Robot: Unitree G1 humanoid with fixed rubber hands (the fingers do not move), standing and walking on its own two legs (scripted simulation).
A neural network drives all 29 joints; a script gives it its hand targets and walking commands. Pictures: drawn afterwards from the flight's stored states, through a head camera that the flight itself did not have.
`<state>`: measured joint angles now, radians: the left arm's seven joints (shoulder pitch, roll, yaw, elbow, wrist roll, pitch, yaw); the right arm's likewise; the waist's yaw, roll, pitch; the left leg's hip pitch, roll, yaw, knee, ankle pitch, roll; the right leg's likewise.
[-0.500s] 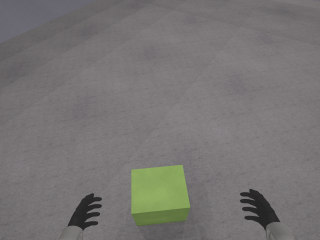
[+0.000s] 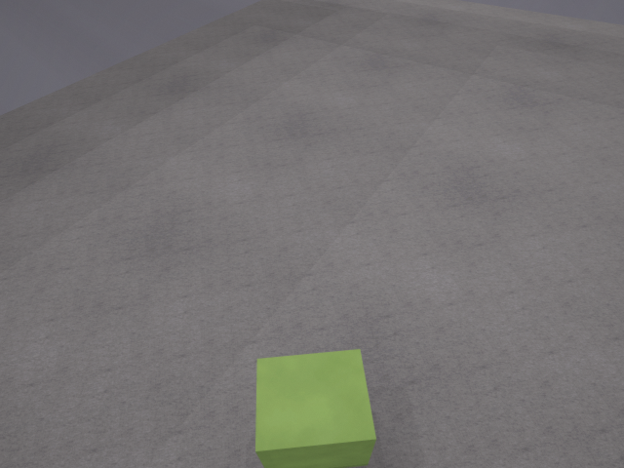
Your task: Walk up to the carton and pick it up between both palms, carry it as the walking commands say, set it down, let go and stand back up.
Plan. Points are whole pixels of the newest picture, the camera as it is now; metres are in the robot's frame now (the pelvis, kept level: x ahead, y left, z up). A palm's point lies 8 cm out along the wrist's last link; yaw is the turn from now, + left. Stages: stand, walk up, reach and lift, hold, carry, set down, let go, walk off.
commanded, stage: stand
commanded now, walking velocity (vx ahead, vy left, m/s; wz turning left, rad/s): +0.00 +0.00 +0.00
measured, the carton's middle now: (313, 413) +0.38 +0.04 -0.63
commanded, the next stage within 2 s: none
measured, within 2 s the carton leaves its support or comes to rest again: neither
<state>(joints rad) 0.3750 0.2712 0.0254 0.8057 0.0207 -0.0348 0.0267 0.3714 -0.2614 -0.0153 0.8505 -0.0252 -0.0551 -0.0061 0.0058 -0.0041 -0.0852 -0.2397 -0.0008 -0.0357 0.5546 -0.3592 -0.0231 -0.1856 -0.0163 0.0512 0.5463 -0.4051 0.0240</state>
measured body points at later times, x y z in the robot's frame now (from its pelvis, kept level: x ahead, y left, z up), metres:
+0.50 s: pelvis -0.01 +0.00 +0.00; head -0.02 +0.00 +0.45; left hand -0.03 +0.25 -0.15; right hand -0.02 -0.25 -0.15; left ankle -0.04 +0.13 -0.73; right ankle -0.08 -0.13 -0.73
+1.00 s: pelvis -0.04 -0.01 +0.01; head -0.04 -0.01 +0.46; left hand -0.08 +0.22 -0.15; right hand -0.09 -0.23 -0.15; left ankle -0.04 +0.13 -0.73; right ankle -0.08 -0.14 -0.73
